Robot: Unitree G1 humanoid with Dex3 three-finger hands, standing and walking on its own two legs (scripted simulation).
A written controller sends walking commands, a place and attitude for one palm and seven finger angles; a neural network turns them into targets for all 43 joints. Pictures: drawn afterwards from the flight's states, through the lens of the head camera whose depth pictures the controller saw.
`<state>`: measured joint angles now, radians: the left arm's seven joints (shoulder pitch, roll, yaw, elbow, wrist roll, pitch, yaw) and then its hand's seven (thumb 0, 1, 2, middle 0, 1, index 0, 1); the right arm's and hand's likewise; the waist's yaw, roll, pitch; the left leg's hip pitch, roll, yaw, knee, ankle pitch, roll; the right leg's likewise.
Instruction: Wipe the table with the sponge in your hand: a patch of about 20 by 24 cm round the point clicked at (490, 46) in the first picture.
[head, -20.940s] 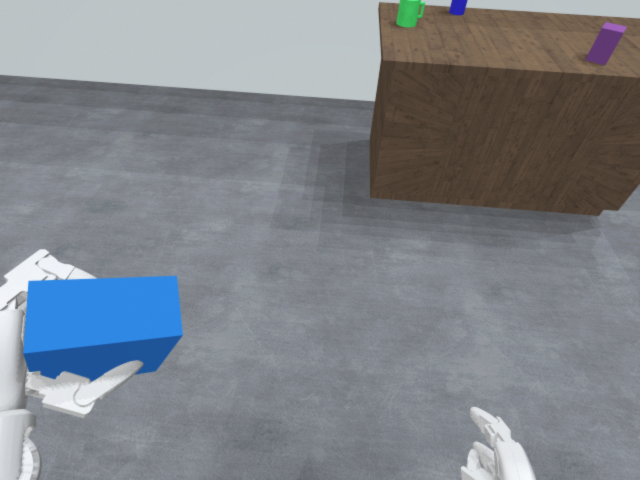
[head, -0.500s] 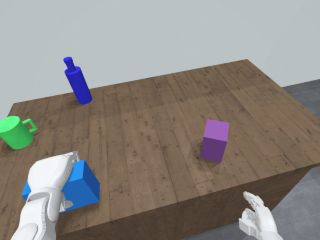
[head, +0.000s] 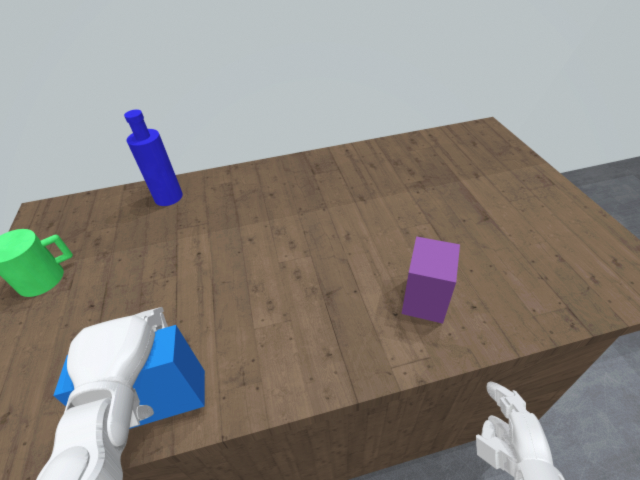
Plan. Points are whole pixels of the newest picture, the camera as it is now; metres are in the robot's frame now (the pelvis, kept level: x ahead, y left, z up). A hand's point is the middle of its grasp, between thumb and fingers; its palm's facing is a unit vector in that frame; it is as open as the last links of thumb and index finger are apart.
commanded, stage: lower the sponge onto the table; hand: left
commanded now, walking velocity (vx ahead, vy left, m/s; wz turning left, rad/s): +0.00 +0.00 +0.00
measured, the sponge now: (144, 388) +0.20 +0.28 -0.01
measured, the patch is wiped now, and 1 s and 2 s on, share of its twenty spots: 0.00 0.10 0.35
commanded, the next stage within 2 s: wipe forward along the first lane in 0.34 s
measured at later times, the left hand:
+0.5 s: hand (134, 371) +0.21 +0.29 +0.01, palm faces -0.08 -0.07 -0.99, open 10.0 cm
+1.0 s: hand (135, 337) +0.26 +0.32 +0.01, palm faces -0.09 -0.03 -1.00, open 10.0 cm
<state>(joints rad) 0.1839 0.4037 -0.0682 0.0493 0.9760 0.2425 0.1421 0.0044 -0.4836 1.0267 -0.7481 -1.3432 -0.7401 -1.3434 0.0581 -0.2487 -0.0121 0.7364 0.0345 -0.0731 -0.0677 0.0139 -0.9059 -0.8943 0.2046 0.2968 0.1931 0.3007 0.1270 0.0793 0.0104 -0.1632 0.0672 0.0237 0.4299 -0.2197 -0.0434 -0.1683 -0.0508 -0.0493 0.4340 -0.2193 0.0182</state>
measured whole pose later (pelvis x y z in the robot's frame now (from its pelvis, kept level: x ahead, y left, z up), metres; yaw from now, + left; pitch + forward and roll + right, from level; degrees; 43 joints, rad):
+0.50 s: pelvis +0.00 +0.00 +0.00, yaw +0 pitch -1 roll +0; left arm 0.16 0.39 -0.06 0.13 1.00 0.23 0.18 0.00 -0.48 1.03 -0.75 -1.34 -0.74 -1.34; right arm 0.06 -0.25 -0.02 0.73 0.03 -0.08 -0.06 0.01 -0.91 -0.89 0.20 0.30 0.21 0.31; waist 0.12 0.08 -0.01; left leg -0.20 0.07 0.02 0.45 -0.23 -0.04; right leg -0.20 -0.05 -0.05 0.45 -0.22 0.02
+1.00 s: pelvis +0.00 +0.00 -0.01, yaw +1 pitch +3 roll +0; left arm -0.07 0.43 -0.01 0.38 1.01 0.19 0.19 0.00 -0.49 1.03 -0.75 -1.34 -0.74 -1.34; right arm 0.10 -0.26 -0.03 0.76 0.05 -0.04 -0.07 0.01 -0.91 -0.89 0.20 0.30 0.21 0.30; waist 0.10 0.07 -0.04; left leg -0.30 0.06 0.01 0.50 -0.24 -0.04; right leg -0.30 -0.05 -0.06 0.50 -0.24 0.02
